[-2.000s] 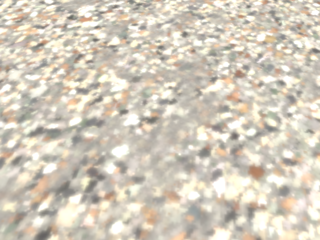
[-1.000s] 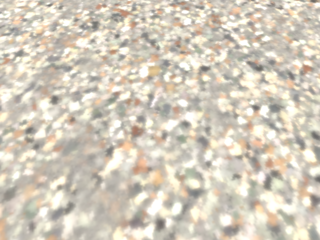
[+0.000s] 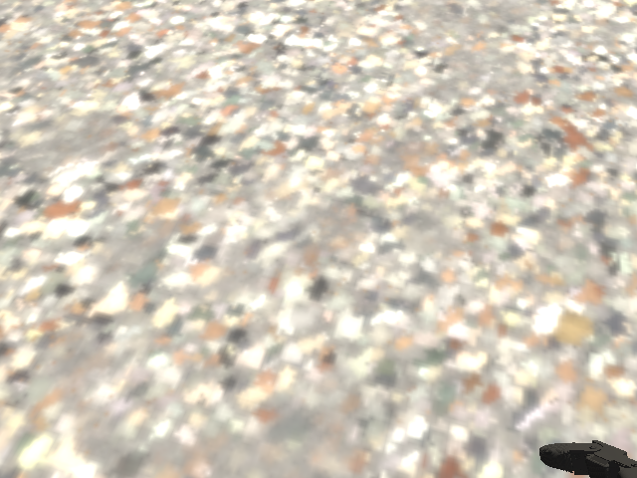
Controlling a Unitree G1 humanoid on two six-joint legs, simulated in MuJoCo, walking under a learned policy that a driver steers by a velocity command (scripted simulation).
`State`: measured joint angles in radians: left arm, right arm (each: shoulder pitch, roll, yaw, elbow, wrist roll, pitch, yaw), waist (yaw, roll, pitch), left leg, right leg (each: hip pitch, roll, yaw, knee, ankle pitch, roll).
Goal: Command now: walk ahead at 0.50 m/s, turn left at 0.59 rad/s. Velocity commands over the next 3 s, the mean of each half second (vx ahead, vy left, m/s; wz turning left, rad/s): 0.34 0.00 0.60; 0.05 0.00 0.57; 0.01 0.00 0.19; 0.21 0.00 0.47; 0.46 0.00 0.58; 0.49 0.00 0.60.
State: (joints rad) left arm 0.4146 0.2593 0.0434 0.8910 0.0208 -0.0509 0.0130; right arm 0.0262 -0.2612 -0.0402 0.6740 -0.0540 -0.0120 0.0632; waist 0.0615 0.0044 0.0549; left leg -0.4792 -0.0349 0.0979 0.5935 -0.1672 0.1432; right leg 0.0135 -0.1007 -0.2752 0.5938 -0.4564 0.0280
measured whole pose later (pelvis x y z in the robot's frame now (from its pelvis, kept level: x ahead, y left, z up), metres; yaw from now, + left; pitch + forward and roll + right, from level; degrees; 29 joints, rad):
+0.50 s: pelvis +0.24 +0.01 +0.01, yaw +19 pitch +1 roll +1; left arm 0.08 0.26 0.01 0.69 0.03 -0.04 0.02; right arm 0.39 -0.31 -0.08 0.80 0.00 0.00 -0.02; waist -0.08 -0.01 0.07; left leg -0.11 -0.19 -0.21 0.62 -0.44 0.09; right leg -0.45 0.02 0.02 0.54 -0.07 -0.02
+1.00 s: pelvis +0.26 +0.03 +0.02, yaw +35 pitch -1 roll -1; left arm 0.23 0.30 0.05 0.74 0.02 0.06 0.01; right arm 0.20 -0.27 -0.03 0.68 -0.03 0.05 0.02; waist 0.01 -0.04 0.05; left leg -0.27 -0.03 0.00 0.58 -0.31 0.06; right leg -0.41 -0.07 -0.12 0.77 -0.43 0.02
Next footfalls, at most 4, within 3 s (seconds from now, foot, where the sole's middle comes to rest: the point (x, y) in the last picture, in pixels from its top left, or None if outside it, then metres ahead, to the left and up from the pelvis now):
0.48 right None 0.42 -0.04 -0.75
0.94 left None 0.25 0.12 -0.75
1.32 right None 0.35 -0.05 -0.75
2.18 right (252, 416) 0.55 0.20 -0.75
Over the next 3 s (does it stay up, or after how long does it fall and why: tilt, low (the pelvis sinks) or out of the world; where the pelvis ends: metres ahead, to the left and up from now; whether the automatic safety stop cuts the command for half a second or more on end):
stays up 0.51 0.56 0.03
